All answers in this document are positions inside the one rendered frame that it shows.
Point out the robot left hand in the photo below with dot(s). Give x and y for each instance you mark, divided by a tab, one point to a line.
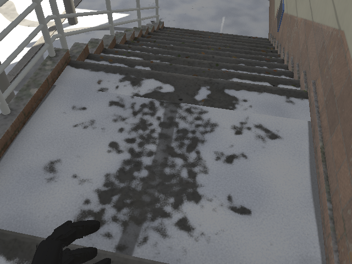
50	251

